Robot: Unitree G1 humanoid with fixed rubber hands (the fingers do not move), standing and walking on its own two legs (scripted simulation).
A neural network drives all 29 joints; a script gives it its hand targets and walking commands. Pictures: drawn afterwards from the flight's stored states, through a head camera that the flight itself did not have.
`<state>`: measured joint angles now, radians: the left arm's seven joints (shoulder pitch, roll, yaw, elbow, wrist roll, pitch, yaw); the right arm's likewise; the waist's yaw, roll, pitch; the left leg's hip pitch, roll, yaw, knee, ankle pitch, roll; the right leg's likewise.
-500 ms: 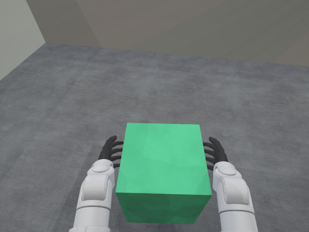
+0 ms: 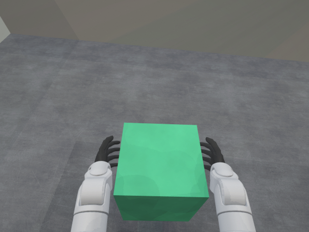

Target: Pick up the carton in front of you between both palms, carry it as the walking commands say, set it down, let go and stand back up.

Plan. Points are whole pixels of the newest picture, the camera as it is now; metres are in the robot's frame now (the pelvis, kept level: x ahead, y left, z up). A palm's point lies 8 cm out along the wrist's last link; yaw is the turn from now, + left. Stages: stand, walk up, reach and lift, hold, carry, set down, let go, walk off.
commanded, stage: carry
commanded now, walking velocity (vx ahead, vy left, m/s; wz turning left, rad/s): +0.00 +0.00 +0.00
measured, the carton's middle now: (158, 175) +0.29 +0.00 -0.09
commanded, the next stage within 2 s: hold in 1.92 s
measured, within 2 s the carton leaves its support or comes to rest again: neither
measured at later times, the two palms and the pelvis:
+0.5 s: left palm (111, 120) +0.40 +0.14 +0.03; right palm (213, 121) +0.41 -0.15 +0.03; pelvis +0.12 -0.02 -0.01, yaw +2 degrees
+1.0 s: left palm (109, 131) +0.37 +0.14 +0.03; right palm (215, 131) +0.38 -0.15 +0.03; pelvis +0.09 -0.01 -0.01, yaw +2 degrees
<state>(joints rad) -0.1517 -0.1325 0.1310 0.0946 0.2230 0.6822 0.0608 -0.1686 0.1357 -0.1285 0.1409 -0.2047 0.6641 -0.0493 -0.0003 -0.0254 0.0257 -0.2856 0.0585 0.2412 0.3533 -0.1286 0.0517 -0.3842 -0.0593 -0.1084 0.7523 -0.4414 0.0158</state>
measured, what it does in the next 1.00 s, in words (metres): steps on the spot: right foot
